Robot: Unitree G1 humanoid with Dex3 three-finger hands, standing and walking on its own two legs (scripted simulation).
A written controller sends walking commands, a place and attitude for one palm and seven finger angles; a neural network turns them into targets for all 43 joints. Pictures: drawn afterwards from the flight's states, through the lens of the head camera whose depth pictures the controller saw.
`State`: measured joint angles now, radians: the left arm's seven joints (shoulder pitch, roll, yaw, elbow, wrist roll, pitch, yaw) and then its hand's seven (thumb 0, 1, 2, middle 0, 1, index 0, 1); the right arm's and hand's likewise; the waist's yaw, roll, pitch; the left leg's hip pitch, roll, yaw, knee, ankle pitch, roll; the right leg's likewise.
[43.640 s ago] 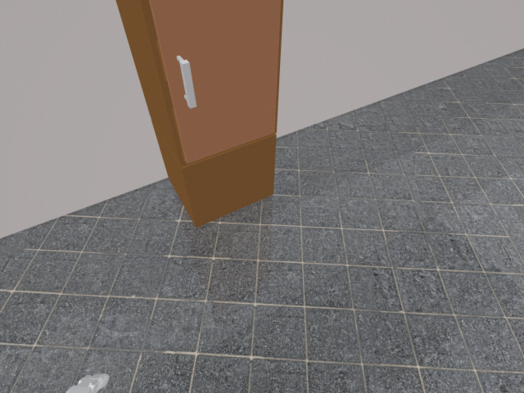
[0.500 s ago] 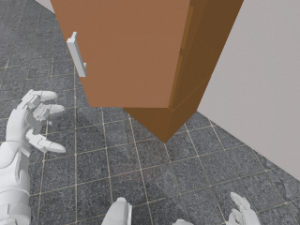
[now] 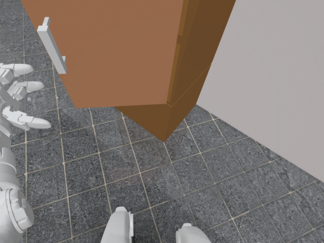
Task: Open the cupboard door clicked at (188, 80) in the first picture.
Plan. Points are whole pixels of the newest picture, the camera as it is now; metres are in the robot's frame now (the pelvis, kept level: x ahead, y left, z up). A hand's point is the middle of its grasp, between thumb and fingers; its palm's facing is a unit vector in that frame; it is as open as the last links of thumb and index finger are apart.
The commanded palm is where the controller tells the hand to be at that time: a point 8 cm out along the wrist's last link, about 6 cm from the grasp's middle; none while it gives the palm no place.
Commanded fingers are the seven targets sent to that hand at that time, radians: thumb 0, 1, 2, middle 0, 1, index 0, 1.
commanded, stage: move the hooked fingers beside the handle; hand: left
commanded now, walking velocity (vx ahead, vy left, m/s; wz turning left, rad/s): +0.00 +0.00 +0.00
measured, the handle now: (55, 47) +0.61 +0.31 +0.07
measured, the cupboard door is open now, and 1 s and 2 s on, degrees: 44 44 44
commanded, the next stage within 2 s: none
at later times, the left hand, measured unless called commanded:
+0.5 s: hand (32, 72) +0.50 +0.33 +0.09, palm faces +0.13 -0.99 +0.00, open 14.0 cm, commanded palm +0.50 +0.36 +0.08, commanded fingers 0.00 -0.50 0.30 -0.30 -1.20 -0.30 -1.20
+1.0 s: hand (33, 59) +0.56 +0.35 +0.07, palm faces +0.14 -0.99 -0.02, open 14.0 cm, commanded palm +0.56 +0.36 +0.07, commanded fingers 0.00 -0.50 0.30 -0.30 -1.20 -0.30 -1.20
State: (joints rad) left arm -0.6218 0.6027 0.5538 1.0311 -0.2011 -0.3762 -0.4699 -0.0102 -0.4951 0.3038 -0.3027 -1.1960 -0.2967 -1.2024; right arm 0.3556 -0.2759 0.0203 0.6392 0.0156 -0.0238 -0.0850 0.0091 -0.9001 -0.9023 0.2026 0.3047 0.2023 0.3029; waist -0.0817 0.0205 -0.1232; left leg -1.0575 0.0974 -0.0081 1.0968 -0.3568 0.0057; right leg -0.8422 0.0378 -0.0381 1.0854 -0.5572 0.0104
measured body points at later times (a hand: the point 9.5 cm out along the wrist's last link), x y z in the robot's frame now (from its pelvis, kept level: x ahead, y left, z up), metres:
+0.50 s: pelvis +0.00 +0.01 -0.02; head +0.15 +0.05 +0.40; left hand +0.48 +0.38 +0.09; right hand +0.02 -0.28 -0.11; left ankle +0.09 +0.12 -0.65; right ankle -0.02 -0.13 -0.65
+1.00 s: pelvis +0.01 +0.02 -0.03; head +0.20 +0.06 +0.37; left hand +0.54 +0.40 +0.08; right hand -0.02 -0.25 -0.12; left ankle +0.09 +0.12 -0.65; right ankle -0.02 -0.13 -0.65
